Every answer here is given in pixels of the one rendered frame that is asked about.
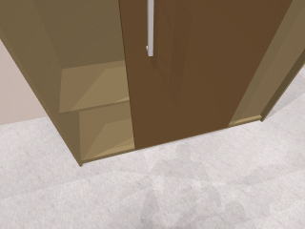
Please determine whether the wardrobe door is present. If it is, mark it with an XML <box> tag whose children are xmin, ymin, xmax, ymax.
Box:
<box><xmin>118</xmin><ymin>0</ymin><xmax>293</xmax><ymax>150</ymax></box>
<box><xmin>231</xmin><ymin>0</ymin><xmax>305</xmax><ymax>122</ymax></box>

